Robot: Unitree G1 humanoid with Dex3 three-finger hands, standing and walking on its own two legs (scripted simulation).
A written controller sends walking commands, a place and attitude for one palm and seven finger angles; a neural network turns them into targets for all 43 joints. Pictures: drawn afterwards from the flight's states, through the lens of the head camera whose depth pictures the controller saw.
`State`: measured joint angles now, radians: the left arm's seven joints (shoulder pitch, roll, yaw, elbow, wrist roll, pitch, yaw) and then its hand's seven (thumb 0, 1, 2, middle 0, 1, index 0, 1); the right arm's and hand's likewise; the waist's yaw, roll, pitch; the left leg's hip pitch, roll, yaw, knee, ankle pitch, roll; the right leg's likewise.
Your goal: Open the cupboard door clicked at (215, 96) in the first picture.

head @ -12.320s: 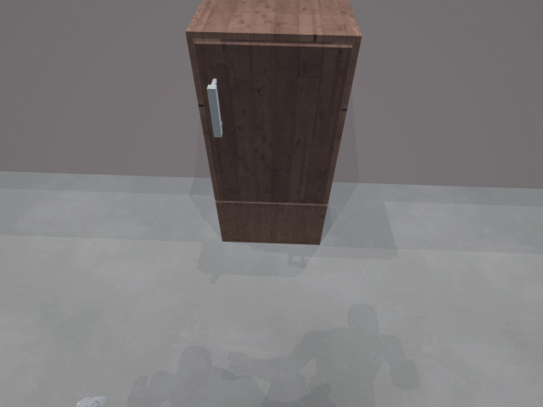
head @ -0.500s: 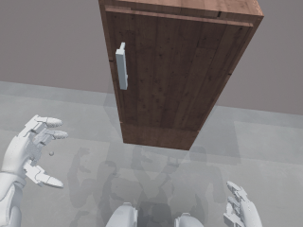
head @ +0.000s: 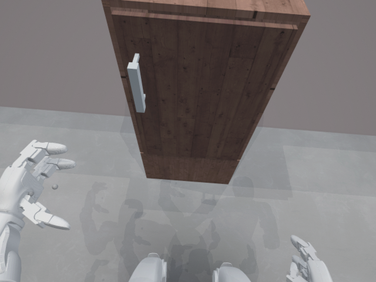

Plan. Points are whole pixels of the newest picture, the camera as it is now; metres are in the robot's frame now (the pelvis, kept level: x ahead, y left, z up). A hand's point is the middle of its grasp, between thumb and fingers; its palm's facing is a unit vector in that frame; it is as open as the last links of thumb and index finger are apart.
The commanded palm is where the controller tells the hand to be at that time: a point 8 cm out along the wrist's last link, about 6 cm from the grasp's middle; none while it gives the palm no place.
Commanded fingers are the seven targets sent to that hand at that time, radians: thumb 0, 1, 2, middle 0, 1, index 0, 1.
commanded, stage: raise the hand with hooked fingers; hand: left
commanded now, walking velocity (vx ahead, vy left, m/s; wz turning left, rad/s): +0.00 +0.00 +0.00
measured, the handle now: (138, 84) +0.59 +0.16 +0.03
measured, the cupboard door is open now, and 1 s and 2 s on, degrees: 0 0 0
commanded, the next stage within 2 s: move the hooked fingers beside the handle in 0.12 s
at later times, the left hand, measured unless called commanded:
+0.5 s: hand (71, 168) +0.32 +0.25 +0.04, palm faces -0.07 -1.00 -0.03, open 14.0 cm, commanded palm +0.31 +0.30 +0.05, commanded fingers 0.00 -0.50 0.30 -0.30 -1.20 -0.30 -1.20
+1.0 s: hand (90, 134) +0.41 +0.24 +0.04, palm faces -0.05 -1.00 -0.03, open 14.0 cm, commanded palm +0.40 +0.29 +0.05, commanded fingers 0.00 -0.50 0.30 -0.30 -1.20 -0.30 -1.20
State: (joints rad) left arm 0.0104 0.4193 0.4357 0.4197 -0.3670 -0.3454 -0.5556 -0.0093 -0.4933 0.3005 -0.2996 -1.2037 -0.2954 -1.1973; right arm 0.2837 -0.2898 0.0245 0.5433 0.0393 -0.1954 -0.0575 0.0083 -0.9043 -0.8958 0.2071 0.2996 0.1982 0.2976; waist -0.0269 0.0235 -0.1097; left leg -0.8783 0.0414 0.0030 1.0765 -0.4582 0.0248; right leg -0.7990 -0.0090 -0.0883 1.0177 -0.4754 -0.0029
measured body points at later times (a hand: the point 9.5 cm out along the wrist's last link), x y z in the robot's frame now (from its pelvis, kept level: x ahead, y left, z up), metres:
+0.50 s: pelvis +0.00 +0.00 -0.01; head +0.08 +0.01 +0.44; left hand +0.32 +0.31 +0.05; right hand +0.15 -0.26 -0.09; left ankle +0.04 +0.10 -0.67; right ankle +0.01 -0.12 -0.67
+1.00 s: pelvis +0.00 +0.00 -0.01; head +0.11 +0.02 +0.43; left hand +0.41 +0.30 +0.04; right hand +0.08 -0.27 -0.11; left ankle +0.04 +0.10 -0.67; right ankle +0.01 -0.12 -0.67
